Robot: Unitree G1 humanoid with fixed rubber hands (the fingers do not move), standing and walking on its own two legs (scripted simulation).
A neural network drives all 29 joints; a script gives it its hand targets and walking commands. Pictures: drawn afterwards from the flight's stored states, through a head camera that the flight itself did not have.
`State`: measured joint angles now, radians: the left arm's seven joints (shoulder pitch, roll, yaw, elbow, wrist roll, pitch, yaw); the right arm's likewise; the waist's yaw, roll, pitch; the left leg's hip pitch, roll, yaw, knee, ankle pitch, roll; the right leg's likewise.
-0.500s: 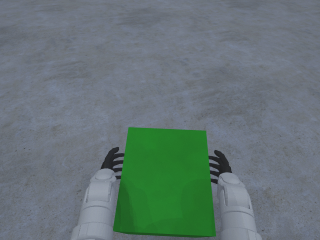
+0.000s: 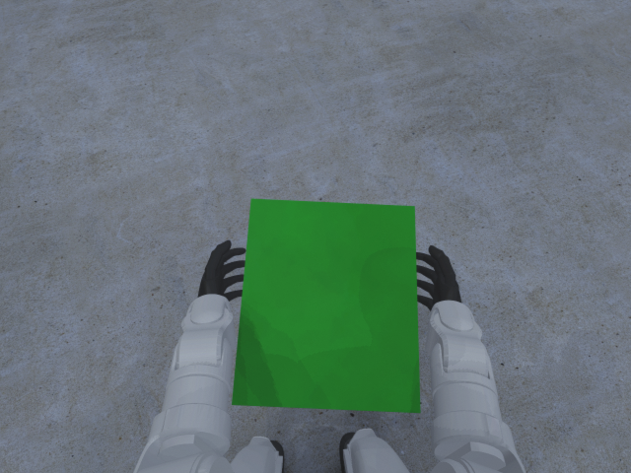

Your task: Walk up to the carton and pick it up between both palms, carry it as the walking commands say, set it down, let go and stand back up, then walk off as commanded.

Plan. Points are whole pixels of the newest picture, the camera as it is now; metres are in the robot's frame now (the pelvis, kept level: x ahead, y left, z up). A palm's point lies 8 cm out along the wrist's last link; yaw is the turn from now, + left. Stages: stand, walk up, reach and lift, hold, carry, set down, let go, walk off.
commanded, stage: set down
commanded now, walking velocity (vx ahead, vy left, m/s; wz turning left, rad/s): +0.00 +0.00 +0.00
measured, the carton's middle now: (325, 306) +0.37 -0.03 -0.15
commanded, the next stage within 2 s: none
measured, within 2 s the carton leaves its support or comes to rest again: neither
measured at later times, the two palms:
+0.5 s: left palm (229, 299) +0.37 +0.12 -0.13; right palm (425, 300) +0.36 -0.19 -0.13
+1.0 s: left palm (242, 303) +0.40 +0.12 -0.22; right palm (411, 302) +0.39 -0.19 -0.22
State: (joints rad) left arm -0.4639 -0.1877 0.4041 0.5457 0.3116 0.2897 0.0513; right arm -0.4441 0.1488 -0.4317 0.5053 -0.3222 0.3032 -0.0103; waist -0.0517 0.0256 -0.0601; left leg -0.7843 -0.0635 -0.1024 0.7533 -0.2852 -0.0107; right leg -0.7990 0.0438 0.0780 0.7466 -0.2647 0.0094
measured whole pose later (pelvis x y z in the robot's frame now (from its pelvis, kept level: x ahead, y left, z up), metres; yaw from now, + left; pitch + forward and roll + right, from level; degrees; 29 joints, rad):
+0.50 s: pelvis -0.02 +0.00 -0.07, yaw +0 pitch +34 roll +1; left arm -0.62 -0.17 0.44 0.55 0.28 0.29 0.08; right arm -0.63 0.09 -0.46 0.56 -0.30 0.30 0.00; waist -0.04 0.03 -0.20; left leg -1.31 -0.09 -0.09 1.10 -0.37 -0.02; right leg -1.33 0.06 0.09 1.09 -0.35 0.02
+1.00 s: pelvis -0.03 +0.00 -0.15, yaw +1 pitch +42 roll +1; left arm -0.76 -0.12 0.43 0.64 0.19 0.26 0.16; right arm -0.77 0.02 -0.43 0.66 -0.22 0.28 -0.05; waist -0.04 0.04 -0.26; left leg -1.68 -0.12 -0.09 1.44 -0.48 -0.05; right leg -1.70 0.09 0.08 1.44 -0.46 0.03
